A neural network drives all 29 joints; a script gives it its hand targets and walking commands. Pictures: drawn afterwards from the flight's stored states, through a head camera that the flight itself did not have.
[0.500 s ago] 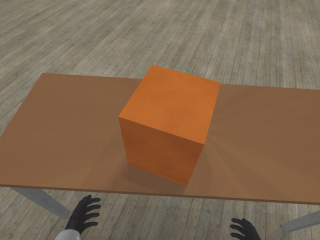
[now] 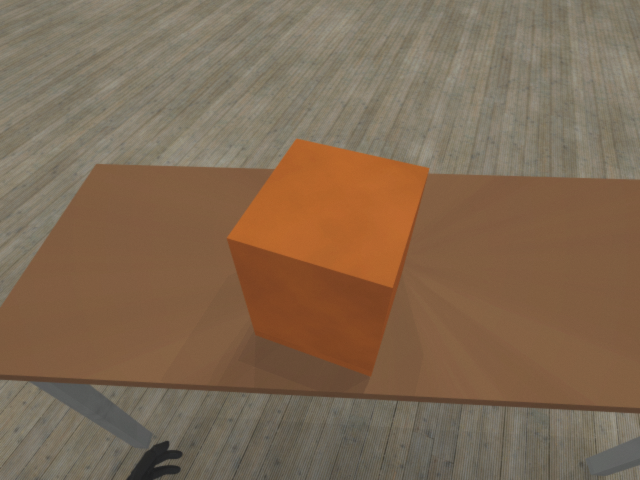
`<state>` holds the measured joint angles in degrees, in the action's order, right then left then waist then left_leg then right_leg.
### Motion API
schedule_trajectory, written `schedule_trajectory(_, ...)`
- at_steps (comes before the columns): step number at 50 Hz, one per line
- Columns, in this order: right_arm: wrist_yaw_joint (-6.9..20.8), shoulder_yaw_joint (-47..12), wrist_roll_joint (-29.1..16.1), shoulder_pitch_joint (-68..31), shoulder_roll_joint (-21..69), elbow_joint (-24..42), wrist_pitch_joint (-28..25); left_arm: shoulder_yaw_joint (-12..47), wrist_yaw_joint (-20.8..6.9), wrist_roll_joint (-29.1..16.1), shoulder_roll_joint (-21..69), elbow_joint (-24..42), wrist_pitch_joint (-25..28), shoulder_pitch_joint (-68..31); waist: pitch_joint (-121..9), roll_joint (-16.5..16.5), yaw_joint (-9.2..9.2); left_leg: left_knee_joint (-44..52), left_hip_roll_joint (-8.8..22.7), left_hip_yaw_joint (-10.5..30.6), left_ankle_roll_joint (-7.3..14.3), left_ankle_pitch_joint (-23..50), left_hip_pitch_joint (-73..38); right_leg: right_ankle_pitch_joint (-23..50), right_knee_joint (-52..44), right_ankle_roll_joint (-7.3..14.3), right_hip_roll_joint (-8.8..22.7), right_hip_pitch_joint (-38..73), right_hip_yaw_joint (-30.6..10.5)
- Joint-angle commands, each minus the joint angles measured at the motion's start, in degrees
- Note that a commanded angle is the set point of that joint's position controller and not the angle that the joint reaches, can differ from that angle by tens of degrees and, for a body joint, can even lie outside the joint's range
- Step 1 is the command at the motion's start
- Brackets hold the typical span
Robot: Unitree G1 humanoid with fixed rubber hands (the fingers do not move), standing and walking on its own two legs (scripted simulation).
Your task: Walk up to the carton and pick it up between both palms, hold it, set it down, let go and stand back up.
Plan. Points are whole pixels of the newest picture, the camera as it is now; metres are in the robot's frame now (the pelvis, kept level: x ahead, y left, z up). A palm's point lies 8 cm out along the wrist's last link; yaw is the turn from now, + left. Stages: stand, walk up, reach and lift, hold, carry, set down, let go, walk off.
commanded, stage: stand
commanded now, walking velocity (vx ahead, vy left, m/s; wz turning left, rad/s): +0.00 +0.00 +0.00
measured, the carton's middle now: (334, 259) +0.43 +0.02 +0.00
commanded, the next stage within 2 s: none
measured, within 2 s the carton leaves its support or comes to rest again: neither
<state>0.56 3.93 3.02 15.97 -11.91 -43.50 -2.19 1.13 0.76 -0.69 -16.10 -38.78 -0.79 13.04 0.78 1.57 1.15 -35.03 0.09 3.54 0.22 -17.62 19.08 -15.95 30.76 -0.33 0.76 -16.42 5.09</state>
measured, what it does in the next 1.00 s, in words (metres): stands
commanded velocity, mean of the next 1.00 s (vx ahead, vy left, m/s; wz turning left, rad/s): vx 0.00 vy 0.00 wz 0.00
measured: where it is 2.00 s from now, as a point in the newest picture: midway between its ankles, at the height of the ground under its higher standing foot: outside the picture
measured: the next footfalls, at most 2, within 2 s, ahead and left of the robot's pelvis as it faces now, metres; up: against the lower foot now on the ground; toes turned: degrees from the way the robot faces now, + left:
none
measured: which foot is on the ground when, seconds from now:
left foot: down 0.00-1.00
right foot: down 0.00-1.00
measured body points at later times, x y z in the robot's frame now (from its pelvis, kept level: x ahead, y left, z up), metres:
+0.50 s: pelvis -0.01 +0.00 +0.00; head -0.01 -0.01 +0.45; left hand +0.10 +0.27 -0.11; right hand +0.07 -0.25 -0.13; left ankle +0.01 +0.12 -0.73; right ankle +0.00 -0.12 -0.73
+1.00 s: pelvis -0.03 +0.00 +0.00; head -0.03 -0.01 +0.45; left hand +0.07 +0.27 -0.12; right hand +0.04 -0.26 -0.14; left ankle +0.01 +0.12 -0.73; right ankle +0.00 -0.12 -0.73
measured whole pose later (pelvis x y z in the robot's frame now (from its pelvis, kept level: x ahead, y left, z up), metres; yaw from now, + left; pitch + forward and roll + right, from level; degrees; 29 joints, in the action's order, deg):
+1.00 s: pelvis -0.03 +0.00 +0.00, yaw +0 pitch -1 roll -2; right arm 0.7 3.9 2.0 16.0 -13.0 -51.2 -1.7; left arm 1.1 0.2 -0.7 -16.1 -48.8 0.9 13.0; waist -0.2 3.0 1.2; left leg -35.0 0.1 3.5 0.0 -15.3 18.8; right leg -14.0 31.3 0.0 0.8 -16.4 5.1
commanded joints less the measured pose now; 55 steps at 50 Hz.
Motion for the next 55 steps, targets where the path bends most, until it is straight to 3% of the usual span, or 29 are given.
schedule_trajectory(1, -0.3, 1.6, -0.2, -1.1, -14.7, 0.8, -1.3, -5.6, -0.3, 3.6, -13.3, -0.4, 4.7, 0.8, -12.7, 0.6, -0.72, 8.7, 4.9, 4.4, 0.8, 11.6, -5.7, 7.4, -4.1, 3.9, 6.7, 9.9, -8.1)
schedule_trajectory(11, -0.3, 1.6, -0.6, -0.4, -16.1, -1.3, -1.1, -5.4, 0.0, 3.2, -13.6, -3.1, 4.9, 0.1, -12.8, -0.6, -0.63, 8.8, 4.9, 4.5, 1.2, 15.1, -7.6, 10.5, -4.0, 3.9, 6.6, 9.6, -7.7)
schedule_trajectory(19, -0.4, 1.8, -0.6, -0.8, -16.9, -2.8, -1.3, -5.3, -0.2, 2.9, -13.9, -5.2, 5.0, 0.3, -10.7, 1.1, -0.9, 9.5, 5.1, 4.6, 1.4, 13.4, -7.0, 7.9, -4.9, 3.8, 6.3, 8.3, -8.0)
schedule_trajectory(22, -0.3, 1.7, -0.9, 0.0, -16.8, -3.5, -1.3, -5.3, -0.1, 2.8, -13.8, -5.8, 5.1, 0.5, -11.0, 0.2, -0.74, 10.0, 5.3, 5.1, 1.5, 12.4, -6.4, 7.2, -4.8, 3.7, 6.1, 9.2, -7.7)
schedule_trajectory(26, -0.3, 1.5, -0.9, -0.8, -16.7, -4.1, -1.4, -5.2, -0.2, 2.6, -13.6, -6.5, 5.0, 0.0, -10.4, 1.9, -0.71, 10.5, 5.5, 5.7, 1.4, 10.6, -6.0, 4.5, -5.5, 3.9, 6.2, 8.2, -8.3)
schedule_trajectory(31, -0.4, 1.4, -1.0, -0.5, -16.4, -5.0, -1.4, -4.9, -0.2, 2.6, -13.3, -7.7, 4.9, -0.1, -9.3, 0.4, -0.71, 12.6, 5.8, 6.8, 1.7, 6.1, -5.8, 2.0, -6.0, 3.9, 6.2, 7.1, -8.1)
schedule_trajectory(33, -0.5, 1.6, -0.9, -1.4, -16.8, -5.1, -1.3, -4.9, -0.2, 2.5, -13.5, -8.1, 4.9, -0.3, -9.3, 2.1, -0.33, 12.6, 5.7, 6.4, 1.8, 6.7, -4.9, 2.4, -5.6, 3.6, 5.9, 7.6, -8.0)
schedule_trajectory(36, -0.3, 1.6, -0.9, -1.4, -16.3, -5.5, -1.5, -5.1, -0.3, 2.7, -14.1, -8.9, 4.8, -0.2, -8.8, 0.0, -0.61, 12.8, 5.7, 6.6, 1.5, 5.2, -4.7, 1.1, -6.0, 3.8, 6.0, 7.3, -7.9)
schedule_trajectory(40, -0.4, 1.5, -1.0, -1.7, -16.3, -6.2, -1.5, -5.0, -0.2, 2.6, -13.7, -9.3, 5.0, -0.4, -8.5, 1.5, -0.2, 12.7, 5.8, 6.5, 1.6, 7.1, -5.0, 2.4, -6.0, 3.6, 6.1, 7.0, -7.9)
schedule_trajectory(41, -0.5, 1.6, -1.0, -1.6, -16.6, -6.5, -1.5, -4.8, -0.3, 2.1, -13.3, -9.7, 5.0, -0.4, -9.1, 0.1, -0.26, 12.5, 5.5, 5.9, 1.8, 7.0, -5.6, 1.9, -6.1, 3.8, 6.2, 7.5, -8.4)
schedule_trajectory(46, -0.4, 1.5, -1.2, -1.0, -16.4, -7.2, -1.5, -4.7, -0.1, 2.3, -13.7, -10.1, 4.8, -1.1, -8.5, -0.1, -0.69, 12.8, 5.8, 6.5, 1.7, 8.1, -5.9, 2.3, -6.3, 3.7, 6.3, 6.7, -8.3)
schedule_trajectory(48, -0.5, 1.4, -1.0, -1.2, -16.2, -7.1, -1.7, -4.6, -0.3, 2.2, -13.5, -10.5, 4.9, -0.8, -8.7, -0.2, -0.68, 12.7, 5.6, 6.2, 1.8, 7.5, -6.2, 1.5, -6.9, 3.9, 6.8, 6.9, -8.8)
schedule_trajectory(49, -0.5, 1.5, -1.2, -1.3, -16.7, -7.6, -1.6, -4.6, -0.2, 2.1, -13.4, -10.4, 4.9, -1.2, -7.4, 1.6, -0.72, 12.7, 5.5, 6.0, 1.6, 7.4, -5.9, 1.9, -7.0, 3.7, 6.5, 6.0, -8.5)
schedule_trajectory(52, -0.5, 1.7, -1.4, -1.7, -16.9, -7.5, -1.6, -4.7, -0.2, 2.1, -13.8, -11.1, 4.7, -0.8, -7.1, -0.1, -0.58, 13.9, 6.0, 7.1, 1.7, 5.0, -4.5, 0.5, -6.9, 3.7, 6.3, 6.5, -8.3)
schedule_trajectory(55, -0.4, 1.4, -1.2, -1.3, -16.6, -8.2, -1.7, -4.7, -0.3, 2.0, -13.4, -11.2, 4.8, -1.0, -7.2, 0.1, -0.73, 13.8, 5.8, 6.7, 1.6, 3.4, -4.8, -0.7, -7.5, 3.7, 6.5, 6.2, -9.0)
